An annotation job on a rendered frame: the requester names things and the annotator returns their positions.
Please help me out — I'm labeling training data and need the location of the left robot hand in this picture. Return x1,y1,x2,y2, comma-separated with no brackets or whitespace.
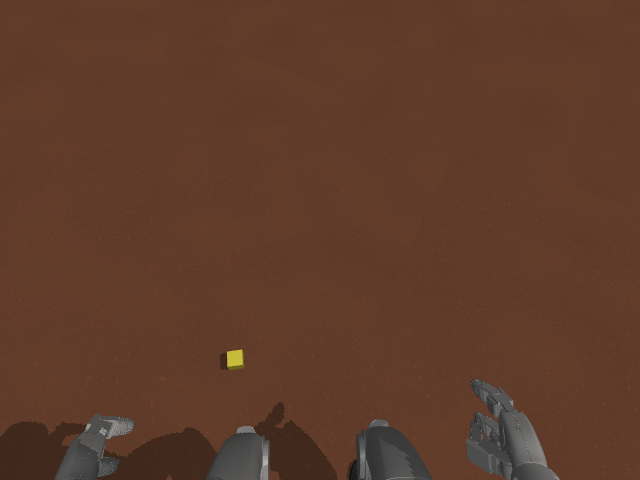
54,414,135,480

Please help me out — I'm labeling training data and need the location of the right robot hand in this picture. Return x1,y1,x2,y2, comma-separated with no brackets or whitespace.
466,379,548,480

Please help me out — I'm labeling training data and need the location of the right robot arm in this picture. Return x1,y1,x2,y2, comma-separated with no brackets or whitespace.
511,463,560,480

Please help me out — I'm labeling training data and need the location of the cube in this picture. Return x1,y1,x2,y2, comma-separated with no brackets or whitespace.
227,350,245,370

